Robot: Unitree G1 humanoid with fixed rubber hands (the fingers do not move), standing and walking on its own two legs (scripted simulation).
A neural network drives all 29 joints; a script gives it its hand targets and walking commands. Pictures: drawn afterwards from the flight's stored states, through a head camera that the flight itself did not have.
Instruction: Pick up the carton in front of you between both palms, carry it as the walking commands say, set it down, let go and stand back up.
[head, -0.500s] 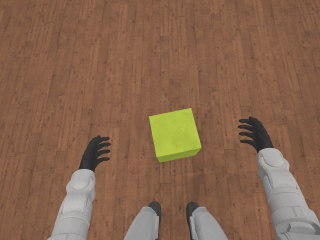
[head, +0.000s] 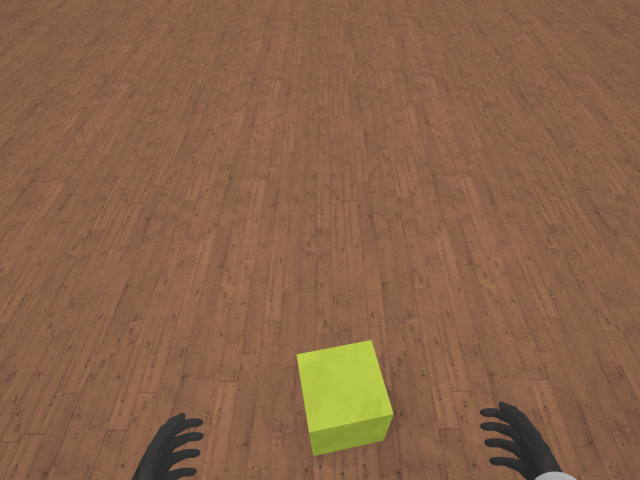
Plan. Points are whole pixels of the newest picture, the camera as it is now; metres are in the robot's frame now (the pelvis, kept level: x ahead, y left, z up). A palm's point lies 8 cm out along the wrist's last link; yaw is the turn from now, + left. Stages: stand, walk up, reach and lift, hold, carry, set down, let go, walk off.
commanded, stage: let go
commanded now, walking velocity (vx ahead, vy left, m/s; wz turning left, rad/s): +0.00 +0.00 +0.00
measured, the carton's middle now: (341, 399) +0.44 -0.02 -0.65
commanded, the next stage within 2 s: stand in 0.36 s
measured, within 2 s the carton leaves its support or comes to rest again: neither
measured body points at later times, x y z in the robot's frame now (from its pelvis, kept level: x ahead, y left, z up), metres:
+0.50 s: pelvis -0.01 +0.00 -0.01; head -0.01 +0.00 +0.44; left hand +0.16 +0.27 -0.09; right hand +0.14 -0.27 -0.09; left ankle -0.02 +0.11 -0.74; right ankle -0.03 -0.11 -0.74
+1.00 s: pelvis +0.01 +0.01 +0.00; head +0.01 +0.02 +0.45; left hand +0.15 +0.30 -0.11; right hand +0.14 -0.29 -0.10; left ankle -0.02 +0.11 -0.74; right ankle -0.03 -0.11 -0.74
